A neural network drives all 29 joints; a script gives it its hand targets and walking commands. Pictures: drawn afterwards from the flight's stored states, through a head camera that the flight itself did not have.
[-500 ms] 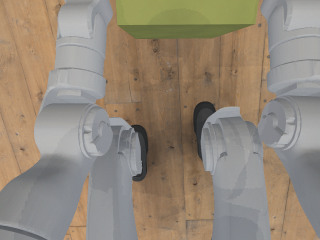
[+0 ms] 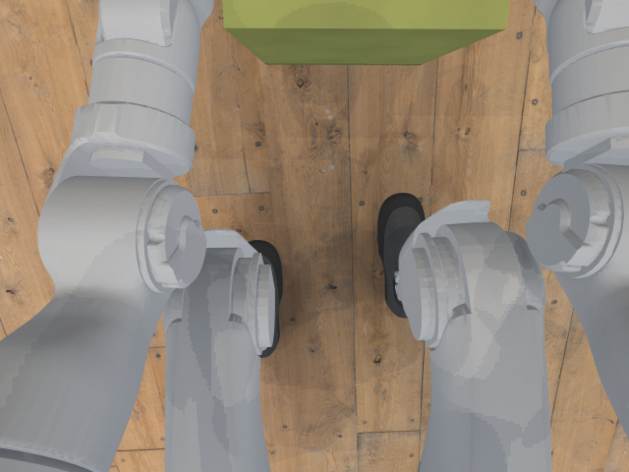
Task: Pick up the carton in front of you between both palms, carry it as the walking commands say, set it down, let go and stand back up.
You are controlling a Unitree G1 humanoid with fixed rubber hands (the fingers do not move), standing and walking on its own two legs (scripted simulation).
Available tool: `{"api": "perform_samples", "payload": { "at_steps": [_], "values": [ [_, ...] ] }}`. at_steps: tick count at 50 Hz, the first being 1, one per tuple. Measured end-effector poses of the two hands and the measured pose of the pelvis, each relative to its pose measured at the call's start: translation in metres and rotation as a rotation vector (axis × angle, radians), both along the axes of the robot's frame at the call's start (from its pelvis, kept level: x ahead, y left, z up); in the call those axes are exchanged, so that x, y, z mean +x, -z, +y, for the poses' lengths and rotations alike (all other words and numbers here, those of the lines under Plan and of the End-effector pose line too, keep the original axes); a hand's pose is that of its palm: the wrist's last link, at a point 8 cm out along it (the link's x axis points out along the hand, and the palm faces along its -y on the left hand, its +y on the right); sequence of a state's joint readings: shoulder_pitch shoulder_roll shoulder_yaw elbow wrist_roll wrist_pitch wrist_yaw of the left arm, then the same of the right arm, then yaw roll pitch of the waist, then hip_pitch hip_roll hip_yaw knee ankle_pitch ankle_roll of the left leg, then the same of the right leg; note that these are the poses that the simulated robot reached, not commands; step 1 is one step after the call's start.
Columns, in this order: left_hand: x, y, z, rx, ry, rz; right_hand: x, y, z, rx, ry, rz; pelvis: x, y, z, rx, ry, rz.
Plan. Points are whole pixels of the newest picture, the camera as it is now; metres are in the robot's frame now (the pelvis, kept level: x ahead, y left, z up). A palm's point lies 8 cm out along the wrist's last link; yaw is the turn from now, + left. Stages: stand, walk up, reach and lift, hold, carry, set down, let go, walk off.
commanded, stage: set down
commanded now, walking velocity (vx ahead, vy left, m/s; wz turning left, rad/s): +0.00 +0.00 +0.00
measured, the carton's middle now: out of the picture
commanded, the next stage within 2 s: let go in 2.00 s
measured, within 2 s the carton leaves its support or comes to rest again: neither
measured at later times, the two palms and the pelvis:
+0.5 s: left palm out of the picture +0.58 +0.06 -0.17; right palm out of the picture +0.53 -0.25 -0.18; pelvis +0.00 +0.00 -0.01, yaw -1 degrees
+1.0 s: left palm out of the picture +0.59 +0.09 -0.18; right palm out of the picture +0.54 -0.29 -0.18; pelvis +0.01 -0.01 -0.01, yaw -1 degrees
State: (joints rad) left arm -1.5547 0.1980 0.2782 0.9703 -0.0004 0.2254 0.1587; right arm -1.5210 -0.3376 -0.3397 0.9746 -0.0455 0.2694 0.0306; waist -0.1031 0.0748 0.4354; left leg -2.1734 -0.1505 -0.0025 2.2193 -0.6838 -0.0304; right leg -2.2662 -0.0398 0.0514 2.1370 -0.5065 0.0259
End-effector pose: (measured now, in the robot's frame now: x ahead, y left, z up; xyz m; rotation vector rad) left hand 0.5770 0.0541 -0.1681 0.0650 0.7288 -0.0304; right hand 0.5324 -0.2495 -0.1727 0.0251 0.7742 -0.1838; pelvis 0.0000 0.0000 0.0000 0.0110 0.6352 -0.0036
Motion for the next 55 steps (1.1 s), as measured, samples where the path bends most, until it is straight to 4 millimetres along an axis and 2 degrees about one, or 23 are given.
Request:
{"api": "perform_samples", "payload": {
  "at_steps": [30,35,40,44,48,51,55],
  "values": [
    [0.0,0.006,0.006,-0.048,0.068,-0.022,-0.002,0.009,-0.005,0.051,-0.039,-0.026,-0.003,0.01,0.002,-0.009,0.009,-0.079],
    [-0.002,0.013,0.008,0.002,0.091,-0.005,-0.008,0.023,-0.006,0.026,-0.011,0.004,0.0,0.01,0.0,-0.005,0.012,-0.078],
    [0.0,0.027,0.024,0.039,0.046,0.022,-0.015,0.038,-0.023,-0.034,0.067,0.039,0.004,0.01,-0.003,-0.009,0.007,-0.056],
    [0.008,0.029,0.038,0.051,0.027,-0.004,-0.007,0.032,-0.037,-0.058,0.093,0.012,0.006,0.013,-0.005,-0.01,0.005,-0.047],
    [0.012,0.022,0.039,0.049,0.028,-0.035,0.003,0.019,-0.042,-0.06,0.097,-0.031,0.006,0.012,-0.006,-0.01,0.009,-0.041],
    [0.015,0.009,0.035,0.051,0.031,-0.066,0.01,0.004,-0.04,-0.054,0.1,-0.073,0.006,0.009,-0.006,-0.009,0.015,-0.028],
    [0.017,-0.021,0.028,0.054,0.023,-0.09,0.015,-0.026,-0.039,-0.052,0.104,-0.111,0.004,-0.002,-0.004,-0.004,0.027,-0.013]
  ]
}}
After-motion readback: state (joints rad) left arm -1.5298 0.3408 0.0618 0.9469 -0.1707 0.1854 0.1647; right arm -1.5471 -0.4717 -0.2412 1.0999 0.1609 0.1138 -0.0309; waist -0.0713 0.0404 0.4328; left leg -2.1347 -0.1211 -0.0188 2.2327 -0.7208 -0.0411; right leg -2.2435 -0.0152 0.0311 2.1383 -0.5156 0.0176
